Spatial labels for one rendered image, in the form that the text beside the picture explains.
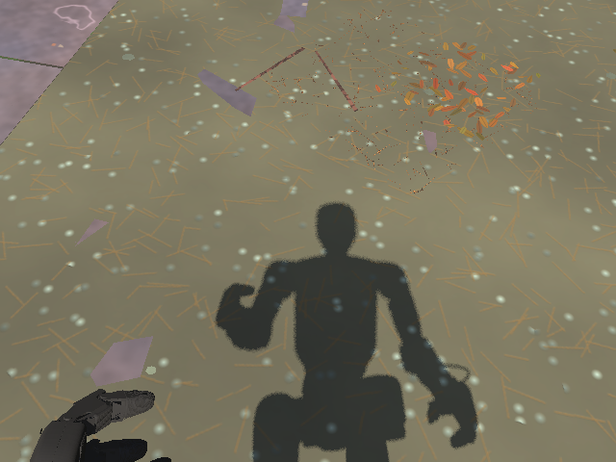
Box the left robot hand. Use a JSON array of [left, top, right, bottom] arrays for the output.
[[30, 389, 171, 462]]

